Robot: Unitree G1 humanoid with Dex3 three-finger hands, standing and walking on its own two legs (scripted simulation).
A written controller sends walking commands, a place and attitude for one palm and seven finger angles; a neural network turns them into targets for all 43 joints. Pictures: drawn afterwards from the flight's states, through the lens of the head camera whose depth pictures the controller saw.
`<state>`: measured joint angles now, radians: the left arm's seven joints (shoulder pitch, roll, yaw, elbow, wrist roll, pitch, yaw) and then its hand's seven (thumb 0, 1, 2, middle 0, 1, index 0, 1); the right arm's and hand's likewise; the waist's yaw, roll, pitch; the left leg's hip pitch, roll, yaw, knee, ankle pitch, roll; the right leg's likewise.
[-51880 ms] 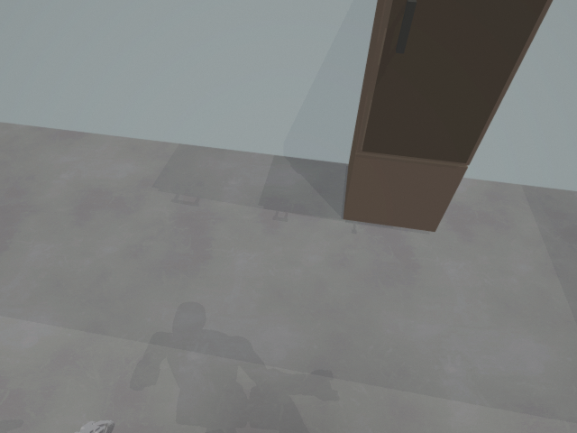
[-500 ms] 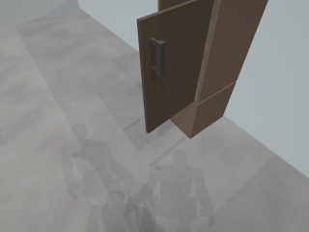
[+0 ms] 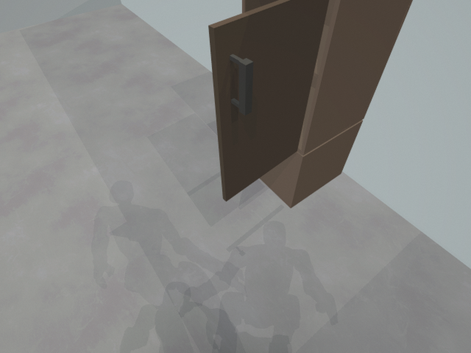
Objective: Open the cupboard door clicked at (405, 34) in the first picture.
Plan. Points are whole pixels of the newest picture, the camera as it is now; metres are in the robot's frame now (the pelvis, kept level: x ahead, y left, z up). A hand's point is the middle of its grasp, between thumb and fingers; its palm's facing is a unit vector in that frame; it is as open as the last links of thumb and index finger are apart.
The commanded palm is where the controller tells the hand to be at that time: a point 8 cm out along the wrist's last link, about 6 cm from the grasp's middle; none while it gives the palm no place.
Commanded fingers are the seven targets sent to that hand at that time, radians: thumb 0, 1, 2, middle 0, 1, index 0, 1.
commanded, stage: look to check the result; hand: left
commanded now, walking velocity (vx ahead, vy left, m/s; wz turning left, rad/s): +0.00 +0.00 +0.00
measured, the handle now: (240, 85) +0.66 +0.03 +0.10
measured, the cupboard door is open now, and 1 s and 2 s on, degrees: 95 95 95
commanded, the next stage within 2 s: stand and wait in 0.24 s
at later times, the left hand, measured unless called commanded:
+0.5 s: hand out of the picture +0.09 +0.24 -0.15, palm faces -0.03 -0.94 -0.34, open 7.4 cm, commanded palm none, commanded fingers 0.00 0.90 0.90 -0.20 -0.30 -0.20 -0.30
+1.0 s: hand out of the picture +0.11 +0.23 -0.15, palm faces -0.04 -0.94 -0.35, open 7.4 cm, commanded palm none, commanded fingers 0.00 0.90 0.90 -0.20 -0.30 -0.20 -0.30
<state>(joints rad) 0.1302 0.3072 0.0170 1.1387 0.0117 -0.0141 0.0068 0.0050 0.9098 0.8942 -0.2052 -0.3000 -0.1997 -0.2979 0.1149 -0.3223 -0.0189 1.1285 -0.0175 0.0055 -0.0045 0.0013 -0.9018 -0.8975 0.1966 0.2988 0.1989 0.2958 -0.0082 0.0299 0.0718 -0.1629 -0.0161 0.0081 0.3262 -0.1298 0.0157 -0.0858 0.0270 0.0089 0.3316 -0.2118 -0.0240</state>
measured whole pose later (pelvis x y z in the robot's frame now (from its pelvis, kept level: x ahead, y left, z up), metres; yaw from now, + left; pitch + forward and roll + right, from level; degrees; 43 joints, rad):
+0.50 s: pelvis +0.02 -0.01 +0.00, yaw +0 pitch -1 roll +0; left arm 0.11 0.31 0.01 1.13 0.01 -0.02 0.01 0.00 0.91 0.89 -0.21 -0.30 -0.20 -0.30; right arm 0.09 -0.33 -0.01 1.12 -0.01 0.00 0.00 0.00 -0.90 -0.90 0.20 0.30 0.20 0.30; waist -0.01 0.02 0.07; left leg -0.14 -0.01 0.01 0.30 -0.14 0.01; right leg -0.06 0.03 0.01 0.30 -0.22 -0.03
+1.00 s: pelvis +0.03 -0.02 +0.00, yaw -1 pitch -1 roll +1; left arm 0.11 0.31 0.01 1.12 0.01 -0.02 0.01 0.01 0.91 0.89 -0.21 -0.30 -0.20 -0.30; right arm 0.10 -0.33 -0.01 1.12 -0.01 0.00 -0.01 0.00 -0.90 -0.90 0.20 0.30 0.20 0.30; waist -0.01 0.02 0.07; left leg -0.12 0.00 0.01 0.30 -0.16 -0.01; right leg -0.04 0.04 0.02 0.29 -0.23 -0.04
